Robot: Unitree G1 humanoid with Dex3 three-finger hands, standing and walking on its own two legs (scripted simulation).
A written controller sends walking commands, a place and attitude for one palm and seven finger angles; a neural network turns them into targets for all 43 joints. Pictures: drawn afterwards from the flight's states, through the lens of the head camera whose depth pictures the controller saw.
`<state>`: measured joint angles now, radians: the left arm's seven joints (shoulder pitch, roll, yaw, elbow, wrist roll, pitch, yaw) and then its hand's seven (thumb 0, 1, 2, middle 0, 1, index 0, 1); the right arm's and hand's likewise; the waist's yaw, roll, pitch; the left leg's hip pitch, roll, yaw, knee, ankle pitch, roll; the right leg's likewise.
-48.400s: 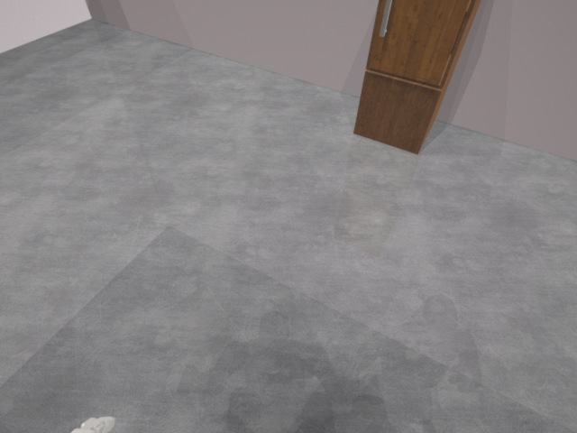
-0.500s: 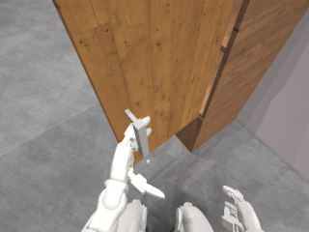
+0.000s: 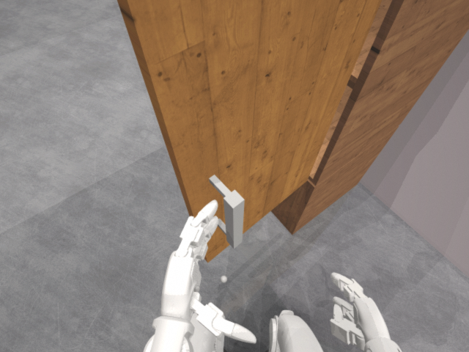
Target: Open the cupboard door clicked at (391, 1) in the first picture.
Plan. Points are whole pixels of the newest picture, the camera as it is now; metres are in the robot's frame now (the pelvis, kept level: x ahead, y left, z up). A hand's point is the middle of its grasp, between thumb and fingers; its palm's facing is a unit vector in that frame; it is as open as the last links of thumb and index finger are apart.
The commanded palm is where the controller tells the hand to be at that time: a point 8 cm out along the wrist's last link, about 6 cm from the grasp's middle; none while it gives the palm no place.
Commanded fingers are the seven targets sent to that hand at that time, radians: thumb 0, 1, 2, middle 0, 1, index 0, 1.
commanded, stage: slide the hand sideways off the handle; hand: left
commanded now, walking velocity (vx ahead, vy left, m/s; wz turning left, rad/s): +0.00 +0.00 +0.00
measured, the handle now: (226, 214) +0.33 +0.04 +0.04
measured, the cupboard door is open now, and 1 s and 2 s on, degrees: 94 94 94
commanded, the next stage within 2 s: draw the hand back to the body in 0.52 s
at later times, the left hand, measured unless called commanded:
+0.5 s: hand (194, 306) +0.19 +0.07 +0.03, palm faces -0.03 -1.00 +0.01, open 16.3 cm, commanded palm +0.16 +0.13 +0.03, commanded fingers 0.00 -0.50 0.30 -0.15 -0.30 -0.15 -0.30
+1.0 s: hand (149, 311) +0.18 +0.11 +0.11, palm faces -0.02 -1.00 -0.05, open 16.3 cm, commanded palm +0.15 +0.18 +0.12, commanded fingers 0.00 -0.50 0.30 -0.15 -0.30 -0.15 -0.30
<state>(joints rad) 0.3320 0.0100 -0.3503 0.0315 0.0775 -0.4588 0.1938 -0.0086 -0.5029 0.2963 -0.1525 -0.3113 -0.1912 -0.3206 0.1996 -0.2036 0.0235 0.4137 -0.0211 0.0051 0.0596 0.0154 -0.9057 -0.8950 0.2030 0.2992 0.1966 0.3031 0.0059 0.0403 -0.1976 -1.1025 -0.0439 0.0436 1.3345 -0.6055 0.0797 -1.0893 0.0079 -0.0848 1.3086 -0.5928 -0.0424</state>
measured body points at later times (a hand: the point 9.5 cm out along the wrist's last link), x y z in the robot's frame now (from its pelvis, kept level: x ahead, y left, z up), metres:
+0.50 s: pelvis +0.00 -0.03 -0.01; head +0.09 -0.03 +0.43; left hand +0.19 +0.13 +0.03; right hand +0.21 -0.24 -0.10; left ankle +0.02 +0.07 -0.61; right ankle +0.02 -0.10 -0.61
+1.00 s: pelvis +0.00 -0.03 +0.03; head +0.05 -0.04 +0.48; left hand +0.17 +0.17 +0.12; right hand +0.19 -0.25 -0.04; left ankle +0.01 +0.07 -0.61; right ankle +0.02 -0.10 -0.61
